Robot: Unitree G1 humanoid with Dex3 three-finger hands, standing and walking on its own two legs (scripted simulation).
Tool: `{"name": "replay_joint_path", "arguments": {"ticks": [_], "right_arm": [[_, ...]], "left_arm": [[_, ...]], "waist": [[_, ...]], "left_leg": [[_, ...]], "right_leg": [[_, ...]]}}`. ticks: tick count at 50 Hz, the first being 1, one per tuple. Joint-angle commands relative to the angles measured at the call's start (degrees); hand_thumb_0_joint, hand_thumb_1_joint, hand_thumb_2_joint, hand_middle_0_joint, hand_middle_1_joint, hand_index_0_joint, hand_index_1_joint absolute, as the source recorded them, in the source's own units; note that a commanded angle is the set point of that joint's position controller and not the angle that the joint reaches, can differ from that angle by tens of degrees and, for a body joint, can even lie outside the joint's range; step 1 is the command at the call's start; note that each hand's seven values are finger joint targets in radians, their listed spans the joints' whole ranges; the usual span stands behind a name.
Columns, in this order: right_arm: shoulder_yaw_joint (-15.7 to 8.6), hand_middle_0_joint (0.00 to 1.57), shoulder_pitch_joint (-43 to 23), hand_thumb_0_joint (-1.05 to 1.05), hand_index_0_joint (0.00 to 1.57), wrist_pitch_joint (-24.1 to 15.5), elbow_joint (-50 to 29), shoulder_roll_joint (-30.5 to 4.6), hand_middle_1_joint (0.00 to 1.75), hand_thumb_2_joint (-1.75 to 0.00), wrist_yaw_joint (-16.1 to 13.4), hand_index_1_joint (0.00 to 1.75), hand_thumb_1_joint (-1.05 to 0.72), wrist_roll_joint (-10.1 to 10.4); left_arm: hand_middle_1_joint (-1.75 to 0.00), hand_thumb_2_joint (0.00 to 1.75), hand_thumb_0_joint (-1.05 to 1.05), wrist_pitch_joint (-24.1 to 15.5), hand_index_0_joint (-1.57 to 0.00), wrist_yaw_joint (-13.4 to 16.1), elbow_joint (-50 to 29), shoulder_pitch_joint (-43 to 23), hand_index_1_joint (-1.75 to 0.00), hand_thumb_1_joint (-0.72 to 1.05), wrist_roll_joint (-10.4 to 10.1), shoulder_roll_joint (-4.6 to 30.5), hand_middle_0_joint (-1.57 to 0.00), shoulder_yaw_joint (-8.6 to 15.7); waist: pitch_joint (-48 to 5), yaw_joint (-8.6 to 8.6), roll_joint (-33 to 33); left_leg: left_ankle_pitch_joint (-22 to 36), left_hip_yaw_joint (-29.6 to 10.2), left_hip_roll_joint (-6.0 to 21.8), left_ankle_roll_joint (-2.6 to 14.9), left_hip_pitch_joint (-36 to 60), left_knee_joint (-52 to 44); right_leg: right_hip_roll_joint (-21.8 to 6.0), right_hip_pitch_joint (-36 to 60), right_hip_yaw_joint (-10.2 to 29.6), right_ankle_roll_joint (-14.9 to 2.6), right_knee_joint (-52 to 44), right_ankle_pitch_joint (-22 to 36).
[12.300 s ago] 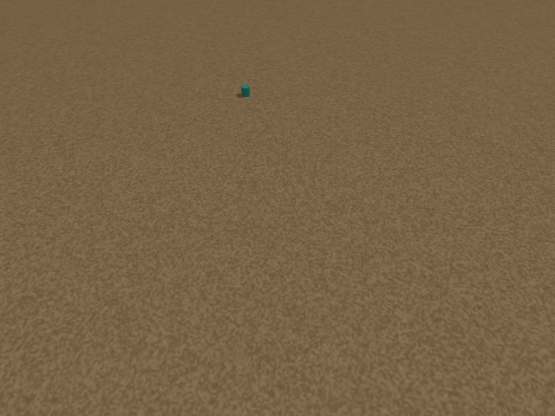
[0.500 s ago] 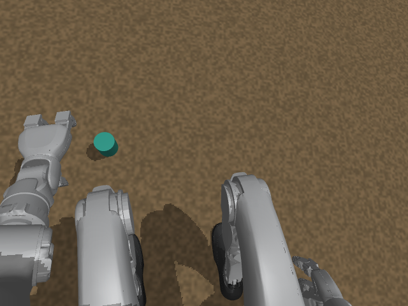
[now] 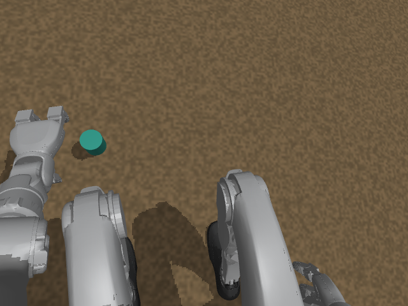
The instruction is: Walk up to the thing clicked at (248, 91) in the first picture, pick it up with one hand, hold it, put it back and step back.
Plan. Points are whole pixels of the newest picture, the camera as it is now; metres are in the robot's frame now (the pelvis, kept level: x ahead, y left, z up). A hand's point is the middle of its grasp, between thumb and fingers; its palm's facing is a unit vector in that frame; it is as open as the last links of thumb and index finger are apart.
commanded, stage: rise first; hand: left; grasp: from above
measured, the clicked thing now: (93, 142) +0.47 +0.21 -0.31
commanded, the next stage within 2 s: approach in 1.78 s
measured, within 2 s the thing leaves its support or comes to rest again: neither
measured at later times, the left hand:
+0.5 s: hand (56, 150) +0.42 +0.26 -0.19, palm faces -0.44 -0.07 -0.90, open 13.8 cm
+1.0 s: hand (58, 145) +0.43 +0.26 -0.19, palm faces -0.43 -0.07 -0.90, open 13.7 cm
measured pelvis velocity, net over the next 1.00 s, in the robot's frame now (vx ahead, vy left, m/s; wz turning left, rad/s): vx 0.00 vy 0.00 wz -0.02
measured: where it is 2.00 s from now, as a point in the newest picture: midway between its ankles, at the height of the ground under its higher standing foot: (177, 281)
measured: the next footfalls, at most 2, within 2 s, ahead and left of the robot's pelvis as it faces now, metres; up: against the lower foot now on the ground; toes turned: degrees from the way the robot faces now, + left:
none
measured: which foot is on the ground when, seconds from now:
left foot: down 0.00-1.00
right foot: down 0.00-1.00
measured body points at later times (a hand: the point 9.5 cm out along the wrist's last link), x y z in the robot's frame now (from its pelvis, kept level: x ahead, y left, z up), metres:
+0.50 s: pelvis +0.00 +0.00 -0.01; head +0.23 +0.05 +0.38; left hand +0.44 +0.27 -0.14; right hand +0.06 -0.28 -0.13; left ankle +0.09 +0.14 -0.30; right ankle +0.09 -0.13 -0.30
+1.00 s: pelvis +0.00 +0.00 -0.02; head +0.23 +0.05 +0.37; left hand +0.45 +0.26 -0.14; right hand +0.05 -0.28 -0.13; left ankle +0.09 +0.14 -0.30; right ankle +0.09 -0.13 -0.30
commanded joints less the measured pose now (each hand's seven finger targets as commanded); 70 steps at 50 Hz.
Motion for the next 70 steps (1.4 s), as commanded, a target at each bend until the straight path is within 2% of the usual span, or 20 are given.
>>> {"name": "replay_joint_path", "arguments": {"ticks": [1,7,8,13,16,20,23,24,30,32,39,42,43,47,52,54,59,63,64,70], "right_arm": [[-3.7,0.20,9.8,0.00,0.20,-0.6,-1.4,-12.8,0.30,-0.90,-0.4,0.30,-0.90,0.0],[-3.2,0.20,10.3,0.00,0.20,-0.7,-1.4,-13.0,0.30,-0.90,-0.1,0.30,-0.90,-0.2],[-3.0,0.20,10.3,0.00,0.20,-0.8,-1.6,-13.2,0.30,-0.90,-0.1,0.30,-0.90,-0.3],[-3.0,0.20,10.1,0.00,0.20,-1.0,-1.7,-13.2,0.30,-0.90,0.1,0.30,-0.90,-0.3],[-2.8,0.20,10.7,0.00,0.20,-1.2,-1.6,-13.8,0.30,-0.90,0.3,0.30,-0.90,-0.5],[-2.7,0.20,10.5,0.00,0.20,-1.2,-1.6,-13.7,0.30,-0.90,0.3,0.30,-0.91,-0.3],[-2.6,0.20,10.7,0.00,0.20,-1.4,-1.3,-13.9,0.30,-0.90,0.6,0.30,-0.91,-0.6],[-2.5,0.20,11.0,0.00,0.20,-1.2,-1.4,-13.9,0.30,-0.90,0.6,0.30,-0.91,-0.6],[-1.9,0.20,11.4,0.00,0.20,-1.5,-1.3,-14.0,0.30,-0.90,0.9,0.30,-0.90,-1.0],[-1.8,0.20,11.8,0.00,0.20,-1.6,-1.3,-14.4,0.30,-0.90,1.1,0.30,-0.90,-1.2],[-1.4,0.20,10.9,0.00,0.20,-1.8,-1.4,-14.4,0.30,-0.90,1.4,0.30,-0.91,-1.2],[-1.4,0.20,11.7,0.00,0.20,-1.7,-1.3,-14.4,0.30,-0.90,1.6,0.30,-0.91,-1.3],[-1.5,0.20,11.0,0.00,0.20,-1.9,-1.6,-14.7,0.30,-0.90,1.7,0.30,-0.91,-1.3],[-1.9,0.20,10.8,0.00,0.20,-1.5,-2.0,-14.5,0.30,-0.90,1.6,0.30,-0.91,-0.9],[-2.1,0.20,12.1,0.00,0.20,-1.4,-1.2,-14.2,0.30,-0.90,1.7,0.30,-0.91,-0.7],[-2.2,0.20,12.3,0.00,0.20,-1.4,-1.2,-14.4,0.30,-0.90,1.7,0.30,-0.91,-0.8],[-2.2,0.20,11.5,0.00,0.20,-1.5,-1.5,-14.3,0.30,-0.90,1.7,0.30,-0.91,-0.4],[-2.0,0.20,11.1,0.00,0.20,-1.5,-1.5,-14.1,0.30,-0.90,1.6,0.30,-0.91,-0.3],[-2.0,0.20,11.1,0.00,0.20,-1.6,-1.5,-14.2,0.30,-0.90,1.7,0.30,-0.91,-0.3],[-1.8,0.20,11.1,0.00,0.20,-1.9,-1.2,-14.4,0.30,-0.90,1.7,0.30,-0.91,-0.7]], "left_arm": [[-1.03,0.99,0.00,0.4,-0.09,2.8,-7.3,-17.3,-1.02,-0.53,-0.6,11.6,-0.07,1.1],[-1.04,0.98,0.00,0.1,-0.09,2.6,-5.8,-18.3,-1.02,-0.53,-1.1,13.4,-0.08,1.6],[-1.03,0.98,0.00,0.2,-0.10,2.7,-4.8,-16.5,-1.01,-0.52,-1.1,13.4,-0.08,2.1],[-1.04,0.98,0.00,0.1,-0.09,2.8,-5.5,-17.1,-1.02,-0.52,-1.3,13.4,-0.07,1.9],[-1.03,0.99,0.00,0.0,-0.10,2.8,-5.6,-18.6,-1.02,-0.52,-1.0,13.2,-0.09,1.5],[-1.02,0.97,0.00,0.0,-0.12,3.1,-6.1,-17.9,-1.02,-0.50,-0.8,13.7,-0.11,1.7],[-1.03,0.95,0.00,0.2,-0.13,3.2,-5.1,-19.2,-1.01,-0.49,-0.9,12.6,-0.11,0.8],[-1.03,0.97,0.00,0.2,-0.12,3.4,-6.0,-19.3,-1.02,-0.50,-0.8,13.8,-0.11,2.0],[-1.03,0.96,0.00,0.7,-0.12,3.3,-2.9,-19.4,-1.01,-0.49,-0.7,13.6,-0.11,1.4],[-1.03,0.96,0.00,0.5,-0.12,3.5,-3.8,-20.0,-1.01,-0.49,-1.0,14.8,-0.10,2.4],[-1.03,0.96,0.00,0.4,-0.12,3.5,-1.7,-20.5,-1.02,-0.50,-0.5,14.4,-0.11,1.4],[-1.02,0.94,0.00,0.5,-0.14,3.6,-4.0,-19.7,-1.00,-0.48,-0.9,15.9,-0.12,3.1],[-1.02,0.95,0.00,0.9,-0.12,3.4,-1.1,-18.1,-1.01,-0.49,-0.6,14.4,-0.11,2.1],[-1.01,0.93,0.00,1.0,-0.15,3.2,-5.3,-18.2,-1.00,-0.47,-1.2,14.6,-0.14,2.3],[-1.01,0.93,0.00,0.9,-0.15,2.4,-5.1,-19.8,-0.99,-0.46,-1.3,14.1,-0.13,1.4],[-0.99,0.93,0.00,0.6,-0.16,2.3,-7.2,-20.4,-0.98,-0.46,-1.8,15.5,-0.15,2.8],[-0.95,0.93,0.00,0.8,-0.17,1.3,-4.0,-19.6,-0.95,-0.45,-1.9,12.1,-0.18,-0.1],[-0.94,0.91,0.00,0.6,-0.19,1.5,-5.2,-19.1,-0.94,-0.43,-1.4,12.7,-0.19,0.1],[-0.93,0.90,0.00,0.7,-0.20,1.6,-3.4,-19.4,-0.93,-0.42,-1.4,12.2,-0.20,-0.1],[-0.93,0.90,0.00,0.3,-0.20,2.5,-1.9,-20.1,-0.93,-0.42,-0.3,12.1,-0.20,0.5]], "waist": [[-35.4,-0.16,14.0],[-34.1,-0.84,10.1],[-34.3,-0.13,10.5],[-35.4,-0.16,11.6],[-33.9,-1.40,12.1],[-35.7,-0.69,13.2],[-34.7,-1.78,13.8],[-35.9,-1.28,14.2],[-33.6,-2.30,11.9],[-34.2,-2.11,13.2],[-33.4,-2.54,14.2],[-34.6,-1.84,14.1],[-33.6,-2.25,13.9],[-35.9,-1.01,15.5],[-34.5,-2.58,12.5],[-35.1,-1.96,12.2],[-33.7,-2.07,12.3],[-35.3,-1.10,13.8],[-33.6,-2.14,12.1],[-31.2,-2.43,12.3]], "left_leg": [[5.8,6.2,-2.2,2.28,29.5,-13.5],[4.7,6.9,-2.4,3.07,24.6,-11.5],[4.6,6.8,-2.5,2.90,25.2,-11.9],[5.1,6.4,-2.3,2.73,26.4,-11.6],[4.6,6.0,-2.2,2.60,26.5,-11.3],[5.5,6.0,-2.2,2.37,27.7,-11.5],[5.8,5.8,-2.2,2.28,27.8,-11.0],[6.4,5.9,-2.3,2.33,27.7,-11.2],[6.1,6.2,-2.2,2.76,25.1,-9.8],[6.2,6.0,-2.3,2.58,25.9,-10.0],[5.3,5.7,-2.3,2.40,25.4,-9.8],[7.0,6.0,-2.3,2.48,25.6,-9.6],[6.5,5.9,-2.3,2.43,26.0,-9.6],[5.6,6.0,-2.5,2.36,26.5,-10.8],[6.3,6.0,-2.3,2.74,25.0,-9.8],[6.0,6.0,-2.4,2.90,23.8,-10.0],[4.4,5.7,-2.5,2.55,25.0,-11.1],[5.6,6.0,-2.6,2.43,26.3,-11.5],[5.2,6.1,-2.5,2.61,25.4,-10.8],[3.6,5.6,-2.8,2.33,25.1,-11.7]], "right_leg": [[1.9,14.2,-5.9,-4.00,-14.4,10.2],[2.0,16.8,-5.1,-3.44,-15.6,9.9],[1.9,16.6,-5.2,-3.61,-15.4,9.3],[2.2,15.8,-5.6,-3.73,-14.8,9.9],[2.1,14.7,-6.1,-3.83,-14.2,9.6],[2.3,15.0,-6.3,-3.96,-13.7,10.3],[2.3,14.1,-6.5,-3.97,-13.2,11.0],[2.3,15.0,-6.4,-3.92,-13.4,11.4],[2.4,16.3,-6.0,-3.40,-14.0,11.8],[2.3,16.3,-6.4,-3.57,-13.5,11.6],[2.7,14.3,-6.8,-3.88,-12.4,11.0],[2.5,16.3,-6.7,-3.54,-12.7,12.5],[2.4,14.9,-6.8,-3.67,-12.4,11.9],[2.4,15.7,-6.5,-3.80,-13.2,11.0],[2.5,16.5,-6.3,-3.49,-13.7,12.4],[2.4,17.6,-6.0,-3.31,-14.5,11.7],[2.6,15.7,-6.4,-3.77,-14.4,9.8],[2.6,16.7,-6.3,-3.82,-14.3,11.1],[2.6,16.3,-6.2,-3.62,-14.5,10.9],[2.3,13.4,-6.9,-3.93,-13.9,8.7]]}}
